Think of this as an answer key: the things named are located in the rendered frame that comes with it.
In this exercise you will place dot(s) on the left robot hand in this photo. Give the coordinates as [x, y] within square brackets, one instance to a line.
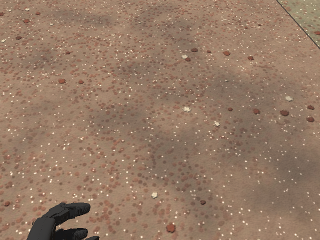
[44, 228]

